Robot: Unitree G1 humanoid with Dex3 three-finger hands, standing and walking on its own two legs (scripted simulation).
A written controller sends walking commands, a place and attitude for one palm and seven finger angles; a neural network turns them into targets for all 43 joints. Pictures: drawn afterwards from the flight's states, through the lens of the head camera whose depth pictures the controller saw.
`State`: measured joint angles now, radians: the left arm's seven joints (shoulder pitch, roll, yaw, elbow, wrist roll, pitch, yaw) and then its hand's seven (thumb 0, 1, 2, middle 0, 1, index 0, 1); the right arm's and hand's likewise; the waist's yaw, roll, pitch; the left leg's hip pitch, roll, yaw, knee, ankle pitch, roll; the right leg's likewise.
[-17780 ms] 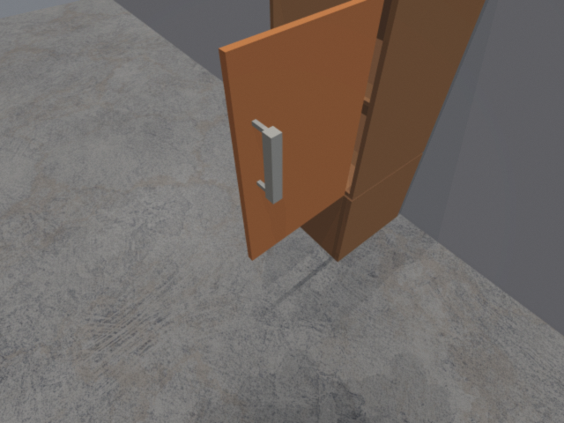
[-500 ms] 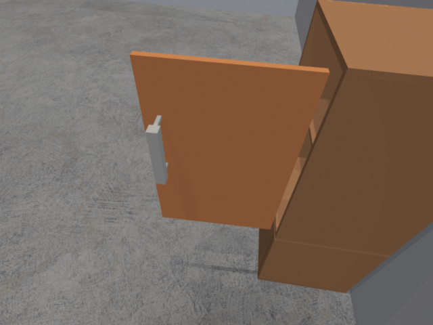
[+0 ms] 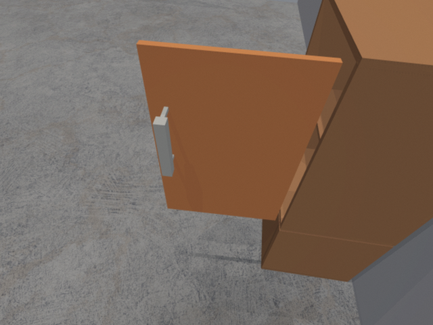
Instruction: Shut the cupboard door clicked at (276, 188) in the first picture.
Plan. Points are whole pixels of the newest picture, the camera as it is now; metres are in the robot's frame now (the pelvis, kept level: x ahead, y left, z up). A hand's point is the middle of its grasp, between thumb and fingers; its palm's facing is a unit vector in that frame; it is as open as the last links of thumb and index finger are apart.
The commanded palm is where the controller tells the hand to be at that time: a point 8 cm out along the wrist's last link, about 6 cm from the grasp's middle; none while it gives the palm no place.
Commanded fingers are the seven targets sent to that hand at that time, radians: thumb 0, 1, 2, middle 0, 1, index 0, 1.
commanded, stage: look again from close up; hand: left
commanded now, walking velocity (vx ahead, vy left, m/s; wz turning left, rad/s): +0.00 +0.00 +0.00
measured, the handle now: (166, 142) +0.51 +0.16 +0.02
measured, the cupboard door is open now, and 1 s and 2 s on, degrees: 92 92 92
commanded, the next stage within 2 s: come to a stop and stand still in 0.56 s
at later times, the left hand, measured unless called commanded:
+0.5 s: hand out of the picture -0.01 +0.15 -0.18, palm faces +0.02 -0.99 -0.16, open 7.4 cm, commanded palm none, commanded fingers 0.00 0.90 0.90 -0.20 -0.30 -0.20 -0.30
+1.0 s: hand out of the picture +0.01 +0.17 -0.18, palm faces +0.03 -0.98 -0.20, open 7.4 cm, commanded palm none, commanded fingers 0.00 0.90 0.90 -0.20 -0.30 -0.20 -0.30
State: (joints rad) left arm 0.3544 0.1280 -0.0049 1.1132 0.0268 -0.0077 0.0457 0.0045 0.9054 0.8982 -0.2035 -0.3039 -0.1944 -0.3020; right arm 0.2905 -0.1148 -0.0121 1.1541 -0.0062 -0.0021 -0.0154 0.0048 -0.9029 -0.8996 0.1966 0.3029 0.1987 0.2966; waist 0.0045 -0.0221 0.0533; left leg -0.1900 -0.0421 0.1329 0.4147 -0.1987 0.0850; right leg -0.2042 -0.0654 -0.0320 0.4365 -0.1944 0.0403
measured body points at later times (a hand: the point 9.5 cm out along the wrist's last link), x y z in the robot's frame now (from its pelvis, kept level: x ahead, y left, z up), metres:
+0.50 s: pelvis +0.01 +0.00 +0.00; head +0.02 +0.00 +0.45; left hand -0.01 +0.20 -0.16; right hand +0.00 -0.22 -0.16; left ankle +0.02 +0.06 -0.74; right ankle +0.03 -0.15 -0.74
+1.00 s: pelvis +0.01 +0.00 -0.01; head +0.01 +0.00 +0.44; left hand +0.01 +0.22 -0.16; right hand +0.04 -0.23 -0.16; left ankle +0.02 +0.06 -0.74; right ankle +0.03 -0.15 -0.74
